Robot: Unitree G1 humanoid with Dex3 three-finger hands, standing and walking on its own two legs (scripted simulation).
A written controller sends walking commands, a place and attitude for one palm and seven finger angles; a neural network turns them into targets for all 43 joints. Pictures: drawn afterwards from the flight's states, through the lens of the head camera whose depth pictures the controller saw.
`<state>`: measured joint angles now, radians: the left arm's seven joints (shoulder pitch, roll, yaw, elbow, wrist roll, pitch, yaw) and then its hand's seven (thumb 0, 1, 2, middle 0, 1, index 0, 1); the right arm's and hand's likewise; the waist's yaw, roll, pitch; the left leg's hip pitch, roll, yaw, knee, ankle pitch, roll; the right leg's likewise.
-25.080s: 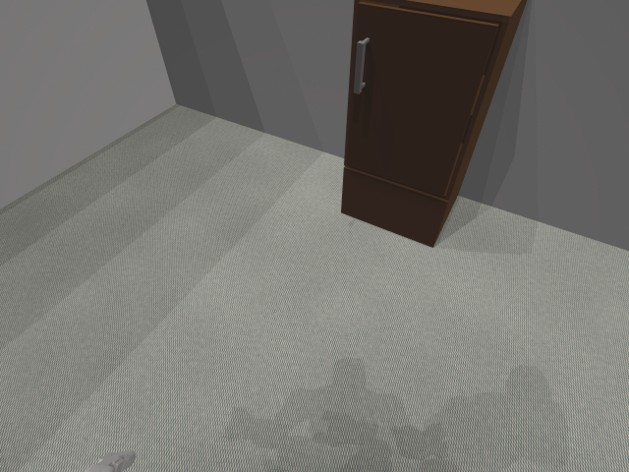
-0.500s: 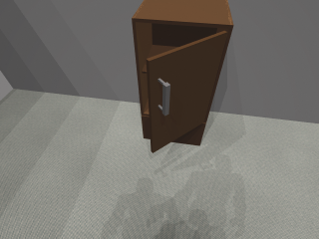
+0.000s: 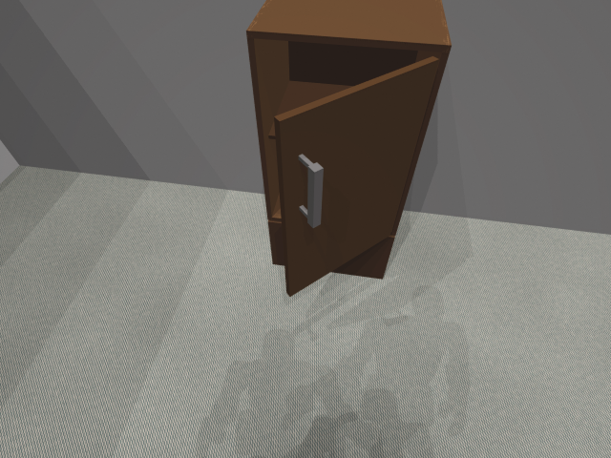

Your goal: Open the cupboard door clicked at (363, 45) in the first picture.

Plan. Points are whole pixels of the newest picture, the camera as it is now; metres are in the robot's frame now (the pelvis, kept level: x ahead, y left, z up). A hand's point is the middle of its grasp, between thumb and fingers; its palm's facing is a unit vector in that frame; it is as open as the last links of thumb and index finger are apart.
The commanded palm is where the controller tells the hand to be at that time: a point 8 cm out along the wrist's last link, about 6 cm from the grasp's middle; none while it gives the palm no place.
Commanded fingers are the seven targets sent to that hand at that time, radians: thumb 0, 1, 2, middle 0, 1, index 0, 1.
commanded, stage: look to check the result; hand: left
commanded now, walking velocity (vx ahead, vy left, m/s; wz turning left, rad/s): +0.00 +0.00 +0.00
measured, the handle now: (309, 191) +0.62 +0.03 -0.06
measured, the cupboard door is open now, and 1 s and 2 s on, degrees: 45 45 45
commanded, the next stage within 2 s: walk to a spot facing it in 0.24 s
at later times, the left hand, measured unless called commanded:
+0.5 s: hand out of the picture +0.04 +0.19 -0.17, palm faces +0.00 -0.97 -0.23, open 7.4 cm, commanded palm none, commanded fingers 0.00 0.90 0.90 -0.20 -0.30 -0.20 -0.30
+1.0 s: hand out of the picture +0.06 +0.14 -0.17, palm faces -0.20 -0.94 -0.27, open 7.4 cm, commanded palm none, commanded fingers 0.00 0.90 0.90 -0.20 -0.30 -0.20 -0.30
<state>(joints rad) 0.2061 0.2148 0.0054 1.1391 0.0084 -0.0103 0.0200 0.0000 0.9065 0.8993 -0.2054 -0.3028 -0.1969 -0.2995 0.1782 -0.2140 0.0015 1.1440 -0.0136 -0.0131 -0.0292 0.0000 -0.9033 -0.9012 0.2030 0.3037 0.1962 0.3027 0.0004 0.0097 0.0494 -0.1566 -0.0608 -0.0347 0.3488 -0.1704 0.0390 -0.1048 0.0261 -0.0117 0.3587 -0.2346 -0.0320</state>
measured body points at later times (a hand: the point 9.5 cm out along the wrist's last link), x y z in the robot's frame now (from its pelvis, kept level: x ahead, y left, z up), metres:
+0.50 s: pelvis +0.01 -0.01 +0.00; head +0.02 -0.01 +0.45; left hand +0.04 +0.24 -0.16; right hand +0.04 -0.25 -0.16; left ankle +0.01 +0.09 -0.75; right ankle -0.03 -0.10 -0.75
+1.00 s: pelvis -0.03 -0.05 -0.01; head +0.01 -0.08 +0.44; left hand +0.07 +0.19 -0.15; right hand -0.03 -0.32 -0.16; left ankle -0.01 +0.10 -0.67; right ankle -0.04 -0.13 -0.75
